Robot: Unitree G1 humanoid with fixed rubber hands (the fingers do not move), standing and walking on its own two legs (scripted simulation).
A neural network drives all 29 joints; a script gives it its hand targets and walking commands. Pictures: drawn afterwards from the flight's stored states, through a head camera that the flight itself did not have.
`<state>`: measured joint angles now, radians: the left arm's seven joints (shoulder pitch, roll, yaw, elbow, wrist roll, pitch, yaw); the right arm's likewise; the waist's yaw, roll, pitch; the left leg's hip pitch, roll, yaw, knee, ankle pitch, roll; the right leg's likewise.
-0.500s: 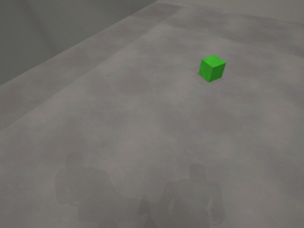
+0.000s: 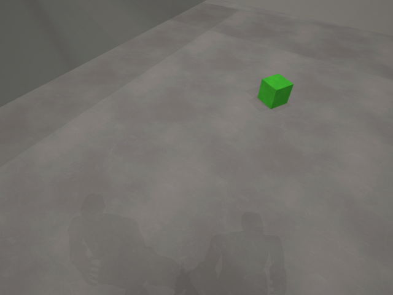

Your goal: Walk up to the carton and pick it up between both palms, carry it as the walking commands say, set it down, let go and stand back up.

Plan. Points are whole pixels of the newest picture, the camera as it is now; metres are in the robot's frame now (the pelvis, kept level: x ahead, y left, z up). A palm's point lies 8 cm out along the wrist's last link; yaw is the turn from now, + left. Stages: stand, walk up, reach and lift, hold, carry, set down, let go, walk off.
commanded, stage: stand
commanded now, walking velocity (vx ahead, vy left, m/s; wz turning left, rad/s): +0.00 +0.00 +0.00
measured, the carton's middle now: (274, 91) +1.71 -0.60 -0.68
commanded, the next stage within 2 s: walk up in 1.04 s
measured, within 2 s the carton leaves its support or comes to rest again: neither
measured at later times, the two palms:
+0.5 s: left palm out of the picture -0.02 +0.20 -0.14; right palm out of the picture -0.03 -0.21 -0.15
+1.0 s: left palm out of the picture -0.03 +0.20 -0.14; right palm out of the picture -0.05 -0.20 -0.15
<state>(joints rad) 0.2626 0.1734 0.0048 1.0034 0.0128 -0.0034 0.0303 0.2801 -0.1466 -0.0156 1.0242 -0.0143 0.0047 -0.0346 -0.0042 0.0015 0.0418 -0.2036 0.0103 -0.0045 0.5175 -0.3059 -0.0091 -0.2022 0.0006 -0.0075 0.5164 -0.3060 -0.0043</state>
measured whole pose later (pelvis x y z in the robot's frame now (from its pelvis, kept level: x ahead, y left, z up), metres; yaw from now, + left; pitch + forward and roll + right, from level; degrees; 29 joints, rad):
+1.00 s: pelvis -0.01 -0.01 +0.00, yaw +0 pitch -1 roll +0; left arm 0.28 0.10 -0.01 1.17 0.01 -0.01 0.04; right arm 0.32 -0.11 0.00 1.17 -0.01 0.00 -0.04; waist 0.00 0.02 0.04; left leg -0.17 0.01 -0.01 0.45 -0.26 -0.02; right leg -0.18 0.00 -0.01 0.47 -0.27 -0.01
